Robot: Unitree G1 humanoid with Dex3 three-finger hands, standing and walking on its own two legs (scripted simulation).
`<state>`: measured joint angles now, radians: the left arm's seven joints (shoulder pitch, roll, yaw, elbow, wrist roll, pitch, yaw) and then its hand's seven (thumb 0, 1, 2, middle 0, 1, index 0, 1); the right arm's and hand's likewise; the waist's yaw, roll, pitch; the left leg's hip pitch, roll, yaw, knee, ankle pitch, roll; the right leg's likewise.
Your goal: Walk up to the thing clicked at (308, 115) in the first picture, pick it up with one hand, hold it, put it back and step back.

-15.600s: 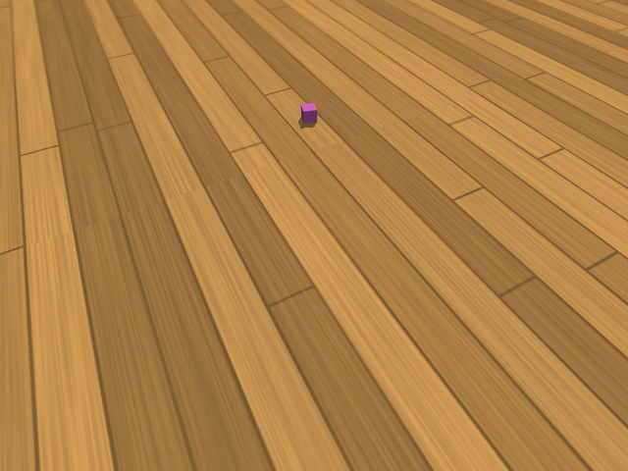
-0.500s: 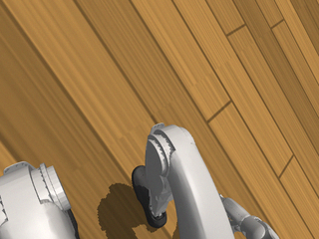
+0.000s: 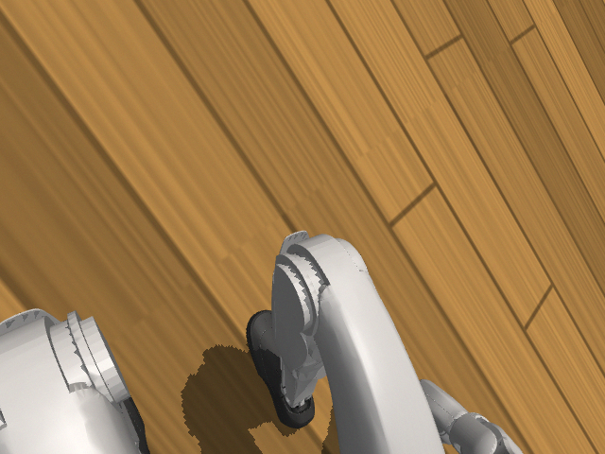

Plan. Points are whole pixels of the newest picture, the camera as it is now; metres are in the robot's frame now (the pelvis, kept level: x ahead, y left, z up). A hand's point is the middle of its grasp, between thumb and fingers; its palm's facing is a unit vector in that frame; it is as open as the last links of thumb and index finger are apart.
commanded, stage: close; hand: left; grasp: from above
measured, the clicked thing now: out of the picture +0.42 +0.38 -0.25
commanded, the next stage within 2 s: settle in 1.56 s
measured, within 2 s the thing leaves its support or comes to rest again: leaves its support in 2.00 s
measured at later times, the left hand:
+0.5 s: hand out of the picture +0.41 +0.37 -0.23, palm faces -0.44 -0.15 -0.88, open 13.2 cm
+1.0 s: hand out of the picture +0.41 +0.37 -0.23, palm faces -0.45 -0.14 -0.88, open 11.3 cm
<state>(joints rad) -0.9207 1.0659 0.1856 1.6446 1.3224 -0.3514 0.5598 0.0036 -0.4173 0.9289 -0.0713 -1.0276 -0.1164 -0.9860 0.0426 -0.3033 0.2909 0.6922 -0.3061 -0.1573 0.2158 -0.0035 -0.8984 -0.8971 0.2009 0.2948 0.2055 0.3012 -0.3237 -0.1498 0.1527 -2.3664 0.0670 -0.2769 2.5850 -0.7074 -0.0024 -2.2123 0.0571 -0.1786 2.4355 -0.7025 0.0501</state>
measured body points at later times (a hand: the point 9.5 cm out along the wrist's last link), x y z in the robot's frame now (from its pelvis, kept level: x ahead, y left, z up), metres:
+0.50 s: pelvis +0.00 +0.00 +0.00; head +0.25 +0.14 +0.34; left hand +0.43 +0.38 -0.18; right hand +0.09 -0.25 -0.07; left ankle +0.06 +0.13 -0.26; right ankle +0.11 -0.12 -0.26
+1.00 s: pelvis +0.00 +0.00 +0.00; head +0.25 +0.13 +0.34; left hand +0.43 +0.38 -0.17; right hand +0.08 -0.26 -0.07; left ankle +0.06 +0.13 -0.26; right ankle +0.11 -0.12 -0.26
